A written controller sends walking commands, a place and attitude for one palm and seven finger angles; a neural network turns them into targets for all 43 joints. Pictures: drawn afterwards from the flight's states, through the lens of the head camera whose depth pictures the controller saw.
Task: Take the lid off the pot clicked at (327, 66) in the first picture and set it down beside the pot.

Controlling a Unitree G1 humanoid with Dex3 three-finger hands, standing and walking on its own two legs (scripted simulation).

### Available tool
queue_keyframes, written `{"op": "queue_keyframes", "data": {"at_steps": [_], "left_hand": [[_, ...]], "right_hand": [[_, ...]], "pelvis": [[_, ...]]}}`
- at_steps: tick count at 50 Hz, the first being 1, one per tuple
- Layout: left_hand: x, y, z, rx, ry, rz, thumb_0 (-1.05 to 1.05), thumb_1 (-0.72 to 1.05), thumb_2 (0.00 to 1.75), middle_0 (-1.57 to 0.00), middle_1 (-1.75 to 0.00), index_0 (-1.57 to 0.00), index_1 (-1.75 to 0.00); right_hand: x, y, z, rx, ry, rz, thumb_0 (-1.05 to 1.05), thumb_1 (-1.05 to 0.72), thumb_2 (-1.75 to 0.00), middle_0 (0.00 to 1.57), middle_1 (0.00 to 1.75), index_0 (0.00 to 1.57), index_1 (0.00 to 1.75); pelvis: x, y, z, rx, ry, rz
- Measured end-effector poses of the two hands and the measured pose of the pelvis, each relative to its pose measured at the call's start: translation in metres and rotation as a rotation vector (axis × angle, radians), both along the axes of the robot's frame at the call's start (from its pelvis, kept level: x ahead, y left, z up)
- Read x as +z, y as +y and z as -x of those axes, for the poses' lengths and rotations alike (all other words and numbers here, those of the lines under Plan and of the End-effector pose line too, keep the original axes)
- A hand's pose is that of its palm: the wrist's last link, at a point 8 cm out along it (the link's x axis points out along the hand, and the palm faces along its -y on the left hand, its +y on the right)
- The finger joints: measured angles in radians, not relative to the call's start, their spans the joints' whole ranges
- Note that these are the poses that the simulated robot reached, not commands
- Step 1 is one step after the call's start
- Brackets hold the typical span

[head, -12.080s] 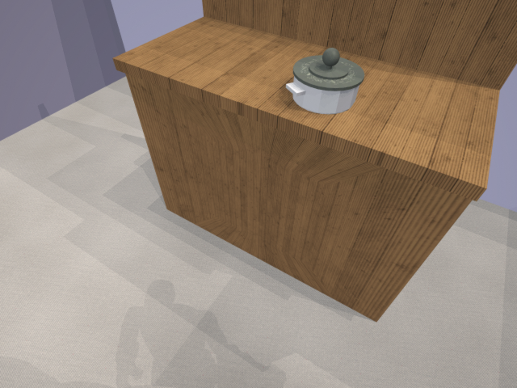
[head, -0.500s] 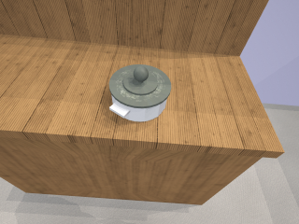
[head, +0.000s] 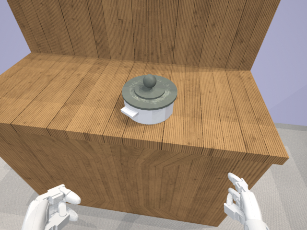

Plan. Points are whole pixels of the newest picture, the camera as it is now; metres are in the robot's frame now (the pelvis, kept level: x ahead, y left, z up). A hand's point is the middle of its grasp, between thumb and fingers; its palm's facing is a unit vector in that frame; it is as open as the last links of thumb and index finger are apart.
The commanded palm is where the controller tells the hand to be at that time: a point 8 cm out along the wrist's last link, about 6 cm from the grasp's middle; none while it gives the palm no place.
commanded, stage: lift the closed hand beside the body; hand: left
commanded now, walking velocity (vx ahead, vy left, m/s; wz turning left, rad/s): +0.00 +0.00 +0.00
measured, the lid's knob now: (149, 81) +0.52 +0.08 +0.14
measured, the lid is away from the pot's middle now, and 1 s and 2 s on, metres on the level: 0.00 0.00 0.00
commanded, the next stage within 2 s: raise the hand higher, near the body in 0.08 s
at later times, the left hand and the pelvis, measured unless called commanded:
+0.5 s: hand (62, 183) +0.18 +0.22 +0.10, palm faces +0.27 -0.85 -0.46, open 3.1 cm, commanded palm +0.12 +0.26 +0.13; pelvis +0.03 -0.01 +0.00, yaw -2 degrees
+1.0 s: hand (62, 150) +0.22 +0.22 +0.16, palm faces +0.34 -0.83 -0.44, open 3.1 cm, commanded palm +0.17 +0.26 +0.19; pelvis +0.04 -0.01 +0.00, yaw -2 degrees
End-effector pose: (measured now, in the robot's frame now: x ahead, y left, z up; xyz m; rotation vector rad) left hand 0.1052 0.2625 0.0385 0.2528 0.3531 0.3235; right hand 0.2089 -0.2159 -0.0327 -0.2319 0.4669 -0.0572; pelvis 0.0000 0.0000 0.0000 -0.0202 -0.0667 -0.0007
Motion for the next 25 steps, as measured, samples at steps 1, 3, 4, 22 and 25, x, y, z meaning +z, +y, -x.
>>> {"op": "queue_keyframes", "data": {"at_steps": [1,3,4,22,25], "left_hand": [[0.005,-0.001,0.001,-0.002,-0.012,-0.008,0.01,0.9,0.89,-1.05,-1.23,-1.05,-1.22],[0.015,-0.001,0.0,-0.005,-0.04,-0.033,0.01,0.9,0.89,-1.12,-1.3,-1.12,-1.3],[0.02,-0.001,-0.001,-0.006,-0.055,-0.046,0.02,0.9,0.89,-1.15,-1.33,-1.14,-1.33],[0.077,-0.001,-0.032,-0.07,-0.154,-0.218,0.01,0.89,0.89,-1.3,-1.49,-1.29,-1.49],[0.086,-0.001,-0.037,-0.072,-0.188,-0.236,0.01,0.89,0.89,-1.3,-1.5,-1.29,-1.49]], "right_hand": [[-0.003,0.0,0.002,-0.002,0.009,-0.002,0.01,-0.9,-0.9,0.2,0.3,0.2,0.3],[-0.009,-0.001,0.007,-0.008,0.033,-0.009,0.01,-0.9,-0.9,0.21,0.3,0.2,0.3],[-0.013,-0.001,0.011,-0.012,0.047,-0.014,0.01,-0.9,-0.9,0.21,0.3,0.2,0.3],[-0.042,-0.017,0.019,-0.102,0.158,-0.056,0.02,-0.9,-0.9,0.21,0.3,0.2,0.3],[-0.037,-0.019,0.007,-0.101,0.133,-0.05,0.02,-0.9,-0.9,0.21,0.3,0.2,0.3]], "pelvis": [[0.0,-0.001,0.0,0.0,-0.003,0.0],[0.0,-0.004,-0.002,0.0,-0.007,0.0],[0.001,-0.005,-0.003,0.0,-0.009,-0.001],[0.002,-0.011,-0.028,-0.028,0.001,-0.016],[0.002,-0.011,-0.033,-0.029,0.004,-0.018]]}}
